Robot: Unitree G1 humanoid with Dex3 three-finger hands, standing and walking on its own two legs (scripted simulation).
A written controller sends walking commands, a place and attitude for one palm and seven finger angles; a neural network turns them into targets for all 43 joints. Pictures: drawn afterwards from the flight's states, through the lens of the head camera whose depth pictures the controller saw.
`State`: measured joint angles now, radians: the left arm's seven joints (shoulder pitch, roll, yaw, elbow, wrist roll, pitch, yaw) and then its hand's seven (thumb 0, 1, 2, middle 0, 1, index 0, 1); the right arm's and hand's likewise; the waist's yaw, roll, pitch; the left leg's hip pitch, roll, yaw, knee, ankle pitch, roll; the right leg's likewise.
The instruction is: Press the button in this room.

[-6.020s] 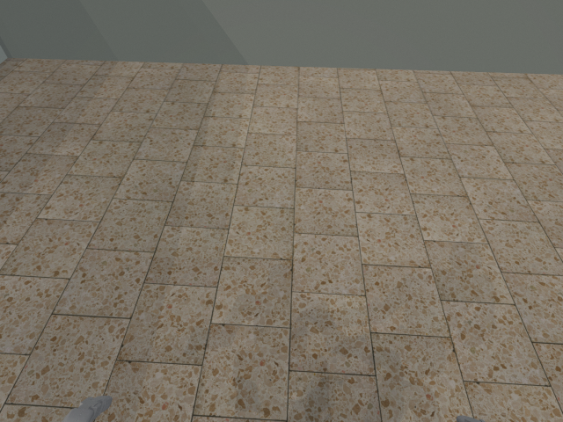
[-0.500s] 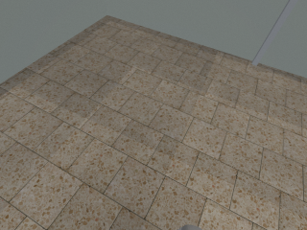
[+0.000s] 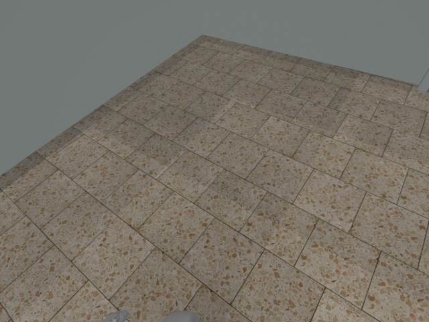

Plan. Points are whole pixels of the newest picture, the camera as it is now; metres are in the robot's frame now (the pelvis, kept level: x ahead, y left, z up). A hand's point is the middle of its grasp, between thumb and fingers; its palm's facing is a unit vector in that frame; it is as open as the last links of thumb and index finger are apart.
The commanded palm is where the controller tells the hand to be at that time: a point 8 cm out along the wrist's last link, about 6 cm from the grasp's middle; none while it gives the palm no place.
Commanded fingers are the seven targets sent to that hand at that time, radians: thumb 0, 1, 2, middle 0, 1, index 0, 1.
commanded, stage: turn or walk to find it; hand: left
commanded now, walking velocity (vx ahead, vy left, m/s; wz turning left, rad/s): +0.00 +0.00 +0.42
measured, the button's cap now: out of the picture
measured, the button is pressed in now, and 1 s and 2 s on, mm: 0 0 0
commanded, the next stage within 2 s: none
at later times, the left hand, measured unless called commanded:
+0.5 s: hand out of the picture -0.06 +0.27 -0.18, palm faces +0.27 -0.93 -0.23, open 7.4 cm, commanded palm none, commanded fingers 0.00 0.90 0.90 -0.20 -0.30 -0.20 -0.30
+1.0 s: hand out of the picture -0.04 +0.21 -0.14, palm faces +0.41 -0.87 -0.29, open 7.4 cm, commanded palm none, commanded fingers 0.00 0.90 0.90 -0.20 -0.30 -0.20 -0.30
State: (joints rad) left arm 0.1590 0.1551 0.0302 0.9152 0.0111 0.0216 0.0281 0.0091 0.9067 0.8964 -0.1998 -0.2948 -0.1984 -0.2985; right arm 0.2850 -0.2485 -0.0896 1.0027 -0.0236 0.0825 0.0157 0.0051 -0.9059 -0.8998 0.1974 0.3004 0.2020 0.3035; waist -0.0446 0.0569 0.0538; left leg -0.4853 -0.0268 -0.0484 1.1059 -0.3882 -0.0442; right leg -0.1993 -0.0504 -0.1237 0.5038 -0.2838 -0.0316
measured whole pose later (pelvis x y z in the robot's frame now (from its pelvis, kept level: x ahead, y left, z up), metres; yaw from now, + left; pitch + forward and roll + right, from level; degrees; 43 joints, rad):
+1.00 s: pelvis -0.07 -0.01 +0.00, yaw +25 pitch -1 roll +2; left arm 0.17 0.16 0.03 0.91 0.01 0.03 0.03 0.01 0.91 0.90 -0.20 -0.29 -0.20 -0.30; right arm 0.29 -0.24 -0.09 1.00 -0.03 0.09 0.02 0.01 -0.91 -0.90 0.20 0.30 0.20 0.30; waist -0.04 0.06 0.04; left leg -0.51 -0.06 -0.07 1.03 -0.38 -0.04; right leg -0.21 -0.04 -0.10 0.51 -0.28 -0.04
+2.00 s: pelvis -0.13 -0.04 -0.01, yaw +49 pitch +0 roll +1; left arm 0.11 0.18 0.04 0.90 0.01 0.02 0.02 0.01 0.91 0.90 -0.20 -0.29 -0.20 -0.30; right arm 0.28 -0.22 -0.07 0.99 -0.02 0.06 0.00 0.00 -0.90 -0.90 0.20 0.30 0.20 0.30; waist -0.05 0.05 0.07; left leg -0.37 -0.07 -0.10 0.66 -0.35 -0.01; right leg -0.26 -0.02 -0.06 0.57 -0.30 -0.01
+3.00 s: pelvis -0.15 -0.10 -0.01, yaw +73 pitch -1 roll +1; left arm 0.13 0.19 0.04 0.91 0.01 0.02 0.02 0.01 0.91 0.90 -0.20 -0.29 -0.19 -0.30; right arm 0.24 -0.22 -0.07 0.98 -0.01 0.06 0.01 0.00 -0.90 -0.90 0.20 0.30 0.21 0.30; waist -0.03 0.06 0.07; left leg -0.35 -0.04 -0.09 0.62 -0.31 -0.02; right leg -0.26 -0.02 -0.07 0.57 -0.29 0.01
